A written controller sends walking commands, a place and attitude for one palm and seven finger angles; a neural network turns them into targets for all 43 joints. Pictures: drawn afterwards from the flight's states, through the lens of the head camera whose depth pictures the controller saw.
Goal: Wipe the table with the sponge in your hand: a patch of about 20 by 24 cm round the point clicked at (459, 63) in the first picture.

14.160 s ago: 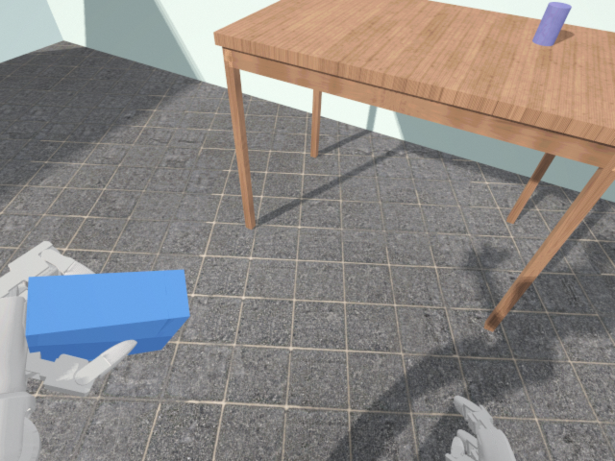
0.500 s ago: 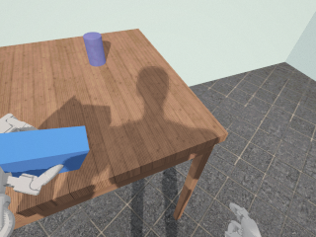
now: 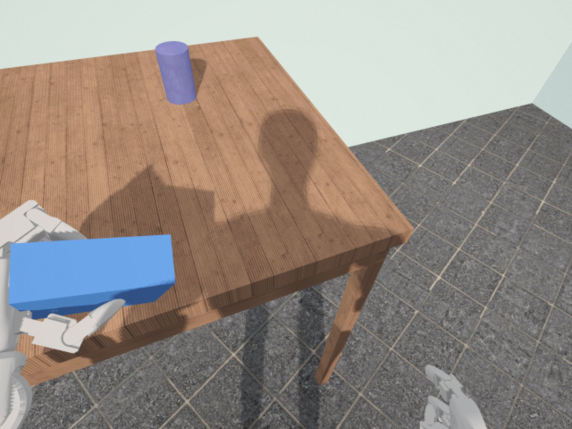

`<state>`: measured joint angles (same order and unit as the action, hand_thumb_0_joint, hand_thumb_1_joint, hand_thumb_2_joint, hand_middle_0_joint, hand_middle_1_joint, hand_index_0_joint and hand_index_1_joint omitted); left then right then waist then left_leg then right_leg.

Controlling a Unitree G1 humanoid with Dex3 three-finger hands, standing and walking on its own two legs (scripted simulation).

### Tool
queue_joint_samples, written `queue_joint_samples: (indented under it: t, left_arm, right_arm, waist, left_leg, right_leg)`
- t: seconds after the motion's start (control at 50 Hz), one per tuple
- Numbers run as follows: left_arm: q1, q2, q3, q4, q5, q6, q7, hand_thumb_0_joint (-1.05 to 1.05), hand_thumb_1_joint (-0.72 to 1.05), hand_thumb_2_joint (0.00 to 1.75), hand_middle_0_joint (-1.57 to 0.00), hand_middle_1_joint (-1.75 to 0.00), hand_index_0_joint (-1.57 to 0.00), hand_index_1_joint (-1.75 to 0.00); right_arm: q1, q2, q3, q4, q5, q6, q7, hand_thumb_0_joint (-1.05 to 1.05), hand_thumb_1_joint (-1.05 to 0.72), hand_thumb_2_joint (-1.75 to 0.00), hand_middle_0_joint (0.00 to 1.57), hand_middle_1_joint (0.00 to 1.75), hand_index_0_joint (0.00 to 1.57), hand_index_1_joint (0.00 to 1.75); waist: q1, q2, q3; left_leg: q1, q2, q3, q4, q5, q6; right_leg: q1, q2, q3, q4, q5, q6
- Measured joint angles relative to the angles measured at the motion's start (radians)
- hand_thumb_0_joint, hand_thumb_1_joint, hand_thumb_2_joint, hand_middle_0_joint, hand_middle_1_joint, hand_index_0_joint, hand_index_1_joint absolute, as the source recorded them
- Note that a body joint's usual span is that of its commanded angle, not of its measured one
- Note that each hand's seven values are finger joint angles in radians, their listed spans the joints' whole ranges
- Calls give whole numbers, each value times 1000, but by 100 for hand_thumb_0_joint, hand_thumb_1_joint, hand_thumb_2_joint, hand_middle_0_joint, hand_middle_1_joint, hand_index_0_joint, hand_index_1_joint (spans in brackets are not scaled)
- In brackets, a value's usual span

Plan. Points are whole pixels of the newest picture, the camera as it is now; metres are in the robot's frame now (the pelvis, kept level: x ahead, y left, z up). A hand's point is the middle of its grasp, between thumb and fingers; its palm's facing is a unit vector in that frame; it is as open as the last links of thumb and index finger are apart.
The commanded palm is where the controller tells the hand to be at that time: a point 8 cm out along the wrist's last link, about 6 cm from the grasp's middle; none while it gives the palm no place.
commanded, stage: come to a stop and stand still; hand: left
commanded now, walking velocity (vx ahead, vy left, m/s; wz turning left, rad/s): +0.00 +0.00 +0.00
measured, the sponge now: (120, 276) +0.23 +0.21 +0.15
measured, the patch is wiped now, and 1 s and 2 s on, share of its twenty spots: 0.00 0.00 0.00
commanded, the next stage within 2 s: look again from close up in 0.62 s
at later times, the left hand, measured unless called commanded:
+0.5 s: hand (45, 249) +0.24 +0.28 +0.17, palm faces +0.38 -0.86 -0.33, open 9.3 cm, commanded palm +0.18 +0.32 +0.18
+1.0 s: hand (36, 259) +0.23 +0.29 +0.17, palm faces +0.43 -0.84 -0.34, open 9.3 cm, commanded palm +0.17 +0.32 +0.18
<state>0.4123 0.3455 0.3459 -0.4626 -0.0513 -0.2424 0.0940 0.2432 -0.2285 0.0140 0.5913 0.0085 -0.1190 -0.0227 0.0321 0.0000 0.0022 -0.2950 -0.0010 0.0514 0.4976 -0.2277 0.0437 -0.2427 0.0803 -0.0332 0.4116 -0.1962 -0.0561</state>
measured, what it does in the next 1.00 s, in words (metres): stands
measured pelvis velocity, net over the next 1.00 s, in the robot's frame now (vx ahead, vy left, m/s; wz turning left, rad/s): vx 0.02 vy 0.03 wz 0.03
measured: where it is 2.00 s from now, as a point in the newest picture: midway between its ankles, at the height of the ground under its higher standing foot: outside the picture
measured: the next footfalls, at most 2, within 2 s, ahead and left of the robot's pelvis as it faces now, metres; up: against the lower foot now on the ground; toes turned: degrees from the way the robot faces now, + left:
none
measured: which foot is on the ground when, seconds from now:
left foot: down 0.00-1.00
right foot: down 0.00-1.00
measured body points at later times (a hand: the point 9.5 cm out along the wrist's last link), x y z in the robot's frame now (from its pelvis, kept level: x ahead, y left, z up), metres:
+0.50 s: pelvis +0.03 +0.04 +0.00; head +0.05 +0.06 +0.45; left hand +0.22 +0.33 +0.19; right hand +0.22 -0.17 -0.06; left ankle +0.02 +0.09 -0.74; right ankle +0.01 -0.08 -0.74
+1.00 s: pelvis +0.02 +0.03 +0.00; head +0.03 +0.05 +0.45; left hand +0.20 +0.33 +0.19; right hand +0.19 -0.20 -0.07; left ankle +0.02 +0.09 -0.74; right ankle +0.01 -0.08 -0.74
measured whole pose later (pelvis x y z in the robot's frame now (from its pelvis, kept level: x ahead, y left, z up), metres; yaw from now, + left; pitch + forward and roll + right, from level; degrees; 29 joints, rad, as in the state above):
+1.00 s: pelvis +0.02 +0.03 +0.00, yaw +2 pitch +0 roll -2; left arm 0.41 0.35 0.36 -0.46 -0.05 -0.21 0.13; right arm 0.21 -0.21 0.01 0.59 0.01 -0.07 -0.04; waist 0.01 -0.01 0.02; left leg -0.22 -0.06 0.04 0.44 -0.23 0.09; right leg -0.17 0.03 -0.04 0.39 -0.22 -0.01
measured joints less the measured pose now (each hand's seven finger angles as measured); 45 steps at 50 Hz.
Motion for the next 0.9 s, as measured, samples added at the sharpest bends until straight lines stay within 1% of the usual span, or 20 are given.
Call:
queue_joint_samples:
  t: [0.04, 0.1, 0.18, 0.3, 0.42, 0.56, 0.72, 0.9]
  left_arm:
    - [-10, 3, -6, 11, -9, -7, -1, -1, -41, 103, -79, -139, -79, -139]
    - [-30, 7, 2, 30, -20, -8, 3, -2, -42, 103, -80, -139, -79, -139]
    - [-44, 13, 14, 36, -21, -1, 9, -2, -42, 103, -80, -139, -79, -139]
    - [-11, 28, 8, -10, -19, 6, 6, -3, -42, 103, -80, -139, -79, -139]
    - [3, 40, 7, -40, -21, 11, 3, -2, -42, 103, -80, -139, -79, -139]
    - [-12, 30, 10, -34, -13, 27, 9, -2, -42, 103, -80, -139, -79, -139]
    - [-9, 13, 8, -20, -6, 36, 22, -2, -41, 103, -80, -139, -79, -139]
    - [-1, 8, 11, -2, -1, 32, 33, -1, -41, 103, -79, -140, -79, -139]
  right_arm:
    - [8, 1, 0, 14, -3, 2, -8, 1, -90, -90, 20, 30, 20, 30]
    - [5, 7, 4, 27, -6, 4, -12, 2, -90, -90, 20, 30, 20, 30]
    - [-14, 17, 8, 20, -7, 1, -8, 2, -90, -90, 20, 30, 20, 30]
    - [-50, 34, 14, -11, -6, 5, -1, 2, -90, -90, 20, 30, 20, 30]
    - [-72, 46, 17, -35, -6, 20, -1, 1, -90, -90, 20, 30, 20, 30]
    - [-70, 51, 21, -38, -6, 37, 1, 1, -90, -90, 20, 30, 20, 30]
    - [-47, 46, 19, -23, -2, 50, -2, 1, -90, -90, 20, 30, 20, 30]
    - [-30, 26, 5, -8, 1, 50, -13, 1, -90, -90, 20, 30, 20, 30]
  waist:
    - [-1, -8, -1]
    - [-6, -20, 0]
    - [-18, -29, 8]
    - [-32, -39, 16]
    - [-25, -45, 20]
    - [-10, -38, 28]
    - [-14, -21, 25]
    - [-21, -11, 18]
  left_leg:
    - [8, -4, -6, -3, -4, 5]
    - [26, -11, -6, -19, -4, 10]
    - [46, -22, -2, -39, -4, 18]
    - [60, -40, 4, -48, -12, 33]
    - [66, -56, 7, -47, -18, 44]
    - [72, -69, 6, -48, -16, 51]
    - [72, -63, -3, -46, -13, 48]
    - [75, -59, -5, -57, -2, 46]
  right_leg:
    - [12, -3, -5, -8, -3, 3]
    - [29, -10, -4, -20, -4, 8]
    - [44, -20, 1, -30, -8, 17]
    - [50, -37, 7, -20, -25, 33]
    - [47, -54, 9, 3, -43, 46]
    - [47, -67, 8, 19, -53, 54]
    - [61, -60, -1, -7, -36, 52]
    - [67, -56, -3, -23, -23, 48]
